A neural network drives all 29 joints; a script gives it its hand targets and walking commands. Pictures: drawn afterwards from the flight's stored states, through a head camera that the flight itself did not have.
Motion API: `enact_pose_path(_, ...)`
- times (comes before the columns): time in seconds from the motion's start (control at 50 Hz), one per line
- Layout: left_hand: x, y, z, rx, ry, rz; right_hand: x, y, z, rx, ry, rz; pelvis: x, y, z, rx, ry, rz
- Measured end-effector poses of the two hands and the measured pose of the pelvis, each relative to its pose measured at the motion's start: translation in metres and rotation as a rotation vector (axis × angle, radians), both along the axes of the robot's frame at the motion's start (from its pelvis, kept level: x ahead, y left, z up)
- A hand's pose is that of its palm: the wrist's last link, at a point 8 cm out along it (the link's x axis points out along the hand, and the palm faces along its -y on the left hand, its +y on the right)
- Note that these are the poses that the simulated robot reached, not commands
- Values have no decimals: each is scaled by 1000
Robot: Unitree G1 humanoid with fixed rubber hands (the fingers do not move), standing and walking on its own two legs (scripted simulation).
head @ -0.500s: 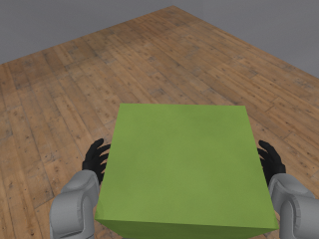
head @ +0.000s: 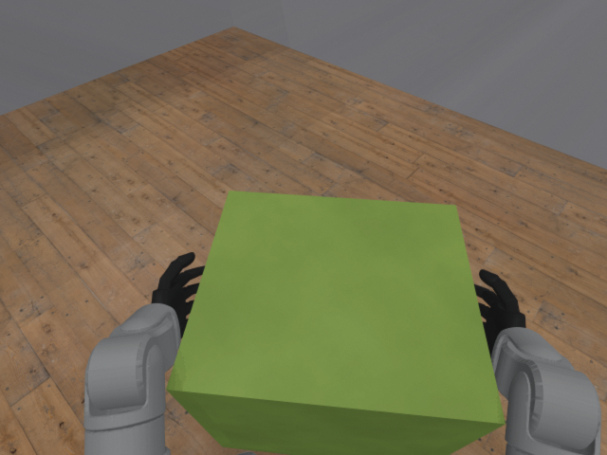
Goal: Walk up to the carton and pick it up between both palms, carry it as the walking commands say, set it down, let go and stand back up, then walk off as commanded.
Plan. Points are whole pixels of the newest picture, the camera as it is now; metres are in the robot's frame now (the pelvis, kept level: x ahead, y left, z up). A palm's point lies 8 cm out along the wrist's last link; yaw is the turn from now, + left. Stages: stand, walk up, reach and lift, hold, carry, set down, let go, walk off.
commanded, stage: carry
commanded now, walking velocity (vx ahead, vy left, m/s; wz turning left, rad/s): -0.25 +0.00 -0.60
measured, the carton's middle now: (329, 335) +0.27 +0.01 -0.01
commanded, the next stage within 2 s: none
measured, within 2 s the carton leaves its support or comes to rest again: neither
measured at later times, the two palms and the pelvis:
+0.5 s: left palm out of the picture +0.07 +0.14 +0.08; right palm out of the picture -0.02 -0.23 +0.10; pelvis -0.20 +0.01 +0.02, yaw -16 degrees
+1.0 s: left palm out of the picture -0.12 +0.03 +0.08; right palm out of the picture -0.36 -0.27 +0.07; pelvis -0.41 +0.04 +0.01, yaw -36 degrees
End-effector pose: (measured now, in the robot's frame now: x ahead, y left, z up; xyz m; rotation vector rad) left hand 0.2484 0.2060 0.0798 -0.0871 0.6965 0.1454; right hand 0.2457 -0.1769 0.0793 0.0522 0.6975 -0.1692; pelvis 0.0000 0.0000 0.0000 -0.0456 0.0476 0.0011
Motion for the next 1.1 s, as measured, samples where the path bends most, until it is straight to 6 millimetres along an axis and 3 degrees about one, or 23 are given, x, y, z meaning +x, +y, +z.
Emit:
enact_pose_path(0.1,-32,-64,-20,2,78,-104,-76,-61,-25,20,76,-118,-44,-14,0,27,-2,-66)
enact_pose_path(0.22,-70,-97,-4,-5,22,-176,-142,-89,-7,20,19,-199,-91,-19,7,71,11,-138)
enact_pose_path(0.32,-107,-92,1,-17,1,-188,-181,-84,5,-1,0,-204,-131,-13,10,84,16,-182)
enact_pose_path(0.48,-174,-63,-4,-44,26,-225,-259,-52,14,-8,17,-254,-195,9,14,33,-14,-264)
enact_pose_path(0.56,-191,-64,6,-68,-15,-263,-291,-49,32,-39,-21,-287,-223,13,19,-4,-20,-305)
enact_pose_path(0.62,-204,-73,11,-64,-25,-310,-320,-53,34,-50,-26,-320,-246,16,18,-20,-20,-348)
enact_pose_path(0.7,-226,-97,9,-39,-15,-397,-373,-66,23,-35,-14,-399,-282,16,12,-23,-10,-416)
enact_pose_path(0.8,-272,-144,-5,-3,-1,-511,-462,-92,-10,10,-2,-522,-336,13,-6,-2,-7,-509)
enact_pose_path(0.9,-331,-175,-13,13,62,-597,-554,-101,-22,52,56,-632,-378,24,4,36,-25,-564)
enact_pose_path(1.0,-369,-179,3,-5,11,-649,-607,-93,-4,31,2,-683,-415,38,9,71,-20,-624)
enact_pose_path(1.1,-400,-159,6,-20,-4,-668,-642,-70,6,7,-9,-695,-450,63,11,88,-19,-685)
